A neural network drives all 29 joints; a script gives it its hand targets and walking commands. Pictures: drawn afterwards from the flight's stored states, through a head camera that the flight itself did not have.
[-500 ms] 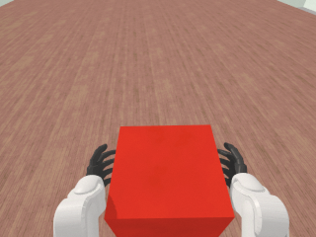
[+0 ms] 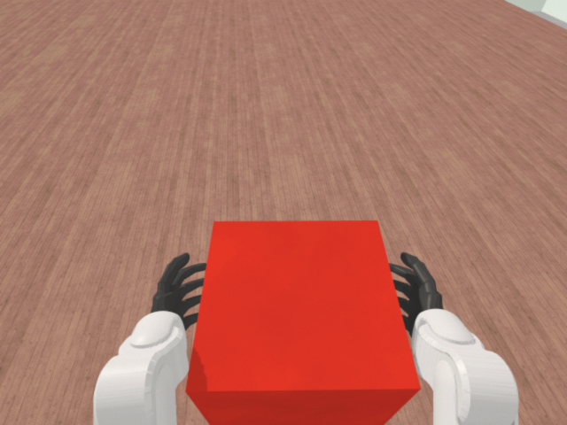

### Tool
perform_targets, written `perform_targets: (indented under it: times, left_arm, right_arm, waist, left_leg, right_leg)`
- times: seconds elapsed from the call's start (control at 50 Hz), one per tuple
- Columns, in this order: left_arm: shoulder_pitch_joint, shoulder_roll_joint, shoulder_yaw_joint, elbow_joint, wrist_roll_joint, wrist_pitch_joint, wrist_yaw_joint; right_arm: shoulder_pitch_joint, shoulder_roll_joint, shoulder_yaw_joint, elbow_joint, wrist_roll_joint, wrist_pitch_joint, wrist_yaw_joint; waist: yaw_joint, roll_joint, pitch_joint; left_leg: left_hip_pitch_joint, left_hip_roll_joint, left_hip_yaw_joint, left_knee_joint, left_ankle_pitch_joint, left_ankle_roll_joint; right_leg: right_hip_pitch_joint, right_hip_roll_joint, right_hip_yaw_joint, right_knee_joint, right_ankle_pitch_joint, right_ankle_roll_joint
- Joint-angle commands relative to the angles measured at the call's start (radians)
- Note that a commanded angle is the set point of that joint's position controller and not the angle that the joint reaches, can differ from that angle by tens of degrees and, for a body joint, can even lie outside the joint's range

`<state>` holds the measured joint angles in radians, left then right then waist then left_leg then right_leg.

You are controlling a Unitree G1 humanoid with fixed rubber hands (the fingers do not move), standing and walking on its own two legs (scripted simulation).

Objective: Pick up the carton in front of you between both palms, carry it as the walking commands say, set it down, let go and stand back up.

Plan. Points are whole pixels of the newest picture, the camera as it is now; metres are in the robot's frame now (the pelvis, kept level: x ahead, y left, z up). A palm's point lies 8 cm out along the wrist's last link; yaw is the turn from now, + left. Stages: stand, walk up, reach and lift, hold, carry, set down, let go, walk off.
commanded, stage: carry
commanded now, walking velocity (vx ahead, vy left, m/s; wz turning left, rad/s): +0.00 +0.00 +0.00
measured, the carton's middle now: (295, 336) +0.25 +0.00 +0.03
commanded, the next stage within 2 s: hold in 1.92 s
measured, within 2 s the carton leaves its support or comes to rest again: neither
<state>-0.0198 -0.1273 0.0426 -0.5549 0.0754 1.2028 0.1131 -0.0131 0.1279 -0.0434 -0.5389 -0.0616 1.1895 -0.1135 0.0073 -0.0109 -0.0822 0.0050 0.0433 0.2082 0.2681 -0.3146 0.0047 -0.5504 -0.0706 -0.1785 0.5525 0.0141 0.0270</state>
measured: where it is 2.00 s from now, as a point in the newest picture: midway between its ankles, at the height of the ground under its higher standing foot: outside the picture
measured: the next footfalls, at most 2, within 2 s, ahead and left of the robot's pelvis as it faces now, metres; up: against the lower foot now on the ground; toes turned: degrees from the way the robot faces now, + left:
right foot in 0.04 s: +0.21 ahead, -0.10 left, +0.00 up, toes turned +3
left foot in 0.28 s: +0.13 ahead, +0.12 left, +0.00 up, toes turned -1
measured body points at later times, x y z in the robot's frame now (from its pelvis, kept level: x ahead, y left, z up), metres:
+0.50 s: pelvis +0.16 -0.01 -0.01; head +0.14 -0.01 +0.44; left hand +0.42 +0.15 +0.08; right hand +0.43 -0.15 +0.08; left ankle +0.09 +0.11 -0.74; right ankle +0.17 -0.10 -0.74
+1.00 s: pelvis +0.16 +0.01 -0.01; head +0.14 +0.01 +0.44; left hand +0.44 +0.17 +0.03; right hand +0.45 -0.14 +0.02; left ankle +0.09 +0.11 -0.74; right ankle +0.17 -0.10 -0.74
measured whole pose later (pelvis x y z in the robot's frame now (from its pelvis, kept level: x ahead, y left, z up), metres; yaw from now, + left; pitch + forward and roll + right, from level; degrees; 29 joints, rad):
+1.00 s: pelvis +0.16 +0.01 -0.01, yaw +1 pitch +2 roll +0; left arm -0.14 -0.13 0.12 0.05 0.20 0.83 0.02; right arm -0.15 0.13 -0.13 0.05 -0.21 0.83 -0.03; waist 0.00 0.01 -0.11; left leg -0.17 0.05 0.13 0.50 -0.36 0.00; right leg -0.30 -0.08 -0.21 0.52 -0.26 -0.01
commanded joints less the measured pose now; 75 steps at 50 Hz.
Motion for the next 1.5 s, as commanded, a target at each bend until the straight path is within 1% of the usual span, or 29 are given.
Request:
perform_targets:
  times: [0.0,0.02,0.04,0.06,0.08,0.1,0.12,0.14,0.16,0.18,0.2,0.24,0.28,0.3,0.32,0.36,0.38,0.42,0.46,0.58,0.72,0.8,0.9,1.0,1.08,1.16,1.24,1.32,1.48]
  left_arm:
    - [-0.363,-0.772,-0.676,-0.043,-0.338,0.025,-0.156]
    - [-0.358,-0.754,-0.663,-0.038,-0.333,0.034,-0.156]
    - [-0.371,-0.735,-0.645,-0.035,-0.330,0.043,-0.158]
    - [-0.362,-0.733,-0.631,-0.005,-0.332,0.050,-0.159]
    - [-0.320,-0.773,-0.633,0.034,-0.326,0.044,-0.163]
    - [-0.323,-0.806,-0.632,0.030,-0.330,0.037,-0.170]
    - [-0.345,-0.844,-0.628,0.028,-0.334,0.027,-0.178]
    - [-0.368,-0.883,-0.632,0.027,-0.335,0.016,-0.185]
    - [-0.384,-0.910,-0.636,0.026,-0.337,0.008,-0.192]
    - [-0.387,-0.920,-0.635,0.024,-0.338,0.001,-0.197]
    - [-0.381,-0.922,-0.638,0.022,-0.337,-0.003,-0.201]
    - [-0.378,-0.911,-0.646,0.015,-0.335,-0.009,-0.205]
    - [-0.390,-0.886,-0.647,0.007,-0.329,-0.008,-0.202]
    - [-0.418,-0.870,-0.650,-0.005,-0.327,-0.002,-0.201]
    - [-0.415,-0.853,-0.645,0.013,-0.326,0.008,-0.198]
    - [-0.380,-0.816,-0.633,0.053,-0.313,0.025,-0.190]
    - [-0.371,-0.803,-0.629,0.065,-0.308,0.029,-0.188]
    - [-0.389,-0.799,-0.633,0.070,-0.305,0.027,-0.188]
    - [-0.408,-0.807,-0.636,0.088,-0.302,0.017,-0.191]
    - [-0.428,-0.816,-0.624,0.186,-0.265,-0.051,-0.216]
    - [-0.454,-0.793,-0.568,0.303,-0.200,-0.193,-0.242]
    - [-0.450,-0.765,-0.530,0.360,-0.156,-0.266,-0.246]
    - [-0.465,-0.729,-0.444,0.492,-0.092,-0.359,-0.248]
    - [-0.548,-0.750,-0.370,0.635,-0.047,-0.475,-0.268]
    - [-0.609,-0.815,-0.361,0.710,-0.038,-0.553,-0.294]
    - [-0.618,-0.865,-0.384,0.720,-0.045,-0.570,-0.308]
    - [-0.597,-0.892,-0.428,0.666,-0.072,-0.535,-0.307]
    - [-0.566,-0.870,-0.413,0.664,-0.065,-0.503,-0.304]
    - [-0.592,-0.881,-0.419,0.650,-0.074,-0.502,-0.308]
  right_arm:
    - [-0.354,0.741,0.622,-0.048,0.291,0.032,0.170]
    - [-0.362,0.725,0.619,-0.047,0.291,0.041,0.166]
    - [-0.364,0.713,0.620,-0.041,0.291,0.050,0.162]
    - [-0.376,0.716,0.634,-0.041,0.301,0.060,0.158]
    - [-0.369,0.731,0.641,-0.044,0.310,0.067,0.161]
    - [-0.394,0.772,0.659,-0.051,0.315,0.062,0.166]
    - [-0.418,0.817,0.673,-0.049,0.319,0.055,0.172]
    - [-0.447,0.856,0.686,-0.053,0.327,0.046,0.177]
    - [-0.469,0.890,0.700,-0.056,0.334,0.038,0.181]
    - [-0.470,0.912,0.708,-0.050,0.336,0.030,0.183]
    - [-0.459,0.922,0.711,-0.043,0.334,0.022,0.185]
    - [-0.437,0.923,0.709,-0.039,0.327,0.013,0.186]
    - [-0.430,0.894,0.700,-0.043,0.318,0.016,0.186]
    - [-0.438,0.880,0.693,-0.038,0.312,0.020,0.184]
    - [-0.442,0.852,0.675,-0.024,0.303,0.027,0.182]
    - [-0.404,0.811,0.649,0.023,0.292,0.040,0.177]
    - [-0.391,0.799,0.640,0.040,0.287,0.043,0.178]
    - [-0.404,0.795,0.631,0.053,0.286,0.040,0.183]
    - [-0.420,0.802,0.630,0.072,0.286,0.031,0.191]
    - [-0.448,0.807,0.624,0.154,0.255,-0.038,0.219]
    - [-0.479,0.787,0.584,0.264,0.191,-0.183,0.243]
    - [-0.473,0.755,0.540,0.325,0.148,-0.255,0.246]
    - [-0.489,0.719,0.448,0.457,0.085,-0.349,0.250]
    - [-0.567,0.746,0.371,0.606,0.038,-0.462,0.270]
    - [-0.630,0.810,0.367,0.680,0.028,-0.539,0.294]
    - [-0.639,0.858,0.392,0.688,0.036,-0.555,0.309]
    - [-0.618,0.886,0.437,0.637,0.065,-0.520,0.309]
    - [-0.589,0.863,0.423,0.633,0.058,-0.489,0.306]
    - [-0.614,0.874,0.433,0.619,0.068,-0.487,0.306]
  waist:
    - [-0.005,0.151,-0.124]
    - [0.001,0.112,-0.139]
    - [-0.003,0.014,-0.193]
    - [0.009,-0.151,-0.319]
    - [0.005,-0.220,-0.377]
    - [0.001,-0.176,-0.364]
    - [-0.006,-0.130,-0.355]
    - [-0.009,-0.126,-0.317]
    - [-0.008,-0.141,-0.298]
    - [-0.004,-0.144,-0.307]
    - [-0.002,-0.136,-0.319]
    - [-0.009,-0.100,-0.323]
    - [-0.008,-0.070,-0.292]
    - [-0.009,-0.030,-0.232]
    - [-0.006,0.010,-0.199]
    - [-0.009,0.032,-0.202]
    - [-0.009,0.032,-0.220]
    - [-0.008,0.041,-0.244]
    - [-0.008,0.045,-0.247]
    - [-0.009,0.035,-0.243]
    - [-0.008,0.026,-0.246]
    - [-0.008,0.023,-0.241]
    - [-0.008,0.023,-0.212]
    - [-0.006,0.021,-0.194]
    - [-0.006,0.020,-0.210]
    - [-0.007,0.018,-0.233]
    - [-0.009,0.016,-0.243]
    - [-0.009,0.012,-0.233]
    - [-0.009,0.012,-0.223]
  left_leg:
    - [-0.008,0.161,0.037,0.164,0.732,0.024]
    - [-0.047,0.137,0.037,0.245,0.702,-0.009]
    - [-0.171,0.095,0.016,0.364,0.455,-0.047]
    - [-0.354,0.051,-0.045,0.547,0.038,-0.067]
    - [-0.377,0.005,-0.099,0.617,-0.266,-0.067]
    - [-0.369,0.022,-0.150,0.621,-0.311,-0.051]
    - [-0.346,0.041,-0.177,0.540,-0.309,-0.029]
    - [-0.316,0.053,-0.180,0.428,-0.290,-0.018]
    - [-0.288,0.035,-0.160,0.355,-0.243,-0.017]
    - [-0.267,0.025,-0.139,0.325,-0.191,-0.018]
    - [-0.252,0.023,-0.126,0.295,-0.138,-0.019]
    - [-0.200,0.035,-0.102,0.177,0.040,-0.027]
    - [-0.147,0.076,-0.108,0.126,0.161,-0.041]
    - [-0.202,0.111,-0.137,0.111,0.167,-0.044]
    - [-0.217,0.136,-0.152,0.133,0.231,-0.040]
    - [-0.216,0.137,-0.146,0.171,0.356,-0.031]
    - [-0.211,0.134,-0.146,0.185,0.425,-0.027]
    - [-0.189,0.130,-0.143,0.214,0.535,-0.024]
    - [-0.182,0.129,-0.142,0.223,0.573,-0.024]
    - [-0.180,0.125,-0.144,0.231,0.569,-0.015]
    - [-0.172,0.125,-0.148,0.212,0.507,-0.008]
    - [-0.166,0.125,-0.150,0.200,0.472,-0.004]
    - [-0.185,0.122,-0.153,0.178,0.398,0.001]
    - [-0.202,0.118,-0.162,0.153,0.303,0.008]
    - [-0.201,0.115,-0.166,0.147,0.272,0.013]
    - [-0.194,0.113,-0.167,0.154,0.280,0.015]
    - [-0.196,0.112,-0.166,0.161,0.287,0.013]
    - [-0.210,0.111,-0.166,0.161,0.274,0.012]
    - [-0.223,0.109,-0.170,0.149,0.223,0.014]
  right_leg:
    - [0.264,0.055,-0.060,-0.175,0.147,-0.008]
    - [0.381,0.047,-0.063,-0.243,0.227,-0.001]
    - [0.566,-0.086,0.049,-0.166,0.561,-0.015]
    - [0.823,-0.284,0.247,-0.071,0.871,-0.139]
    - [0.801,-0.337,0.357,-0.142,0.828,-0.223]
    - [0.731,-0.330,0.340,-0.196,0.653,-0.227]
    - [0.668,-0.307,0.291,-0.234,0.473,-0.197]
    - [0.599,-0.275,0.243,-0.259,0.350,-0.165]
    - [0.558,-0.242,0.212,-0.279,0.246,-0.143]
    - [0.546,-0.221,0.186,-0.281,0.159,-0.136]
    - [0.537,-0.210,0.167,-0.275,0.105,-0.134]
    - [0.494,-0.181,0.117,-0.249,0.034,-0.119]
    - [0.413,-0.148,0.088,-0.237,-0.094,-0.089]
    - [0.403,-0.127,0.065,-0.210,-0.106,-0.070]
    - [0.394,-0.109,0.063,-0.170,0.005,-0.062]
    - [0.413,-0.111,0.074,-0.096,0.213,-0.057]
    - [0.427,-0.112,0.074,-0.063,0.268,-0.056]
    - [0.420,-0.108,0.068,-0.023,0.320,-0.055]
    - [0.411,-0.103,0.063,-0.010,0.305,-0.050]
    - [0.406,-0.101,0.062,0.000,0.256,-0.046]
    - [0.414,-0.107,0.067,-0.019,0.197,-0.045]
    - [0.412,-0.108,0.070,-0.034,0.159,-0.044]
    - [0.402,-0.110,0.073,-0.056,0.097,-0.043]
    - [0.394,-0.109,0.077,-0.080,0.021,-0.044]
    - [0.399,-0.108,0.078,-0.088,0.000,-0.045]
    - [0.404,-0.110,0.077,-0.085,0.014,-0.047]
    - [0.404,-0.113,0.077,-0.081,0.028,-0.045]
    - [0.398,-0.114,0.079,-0.083,0.032,-0.044]
    - [0.388,-0.113,0.083,-0.096,-0.003,-0.045]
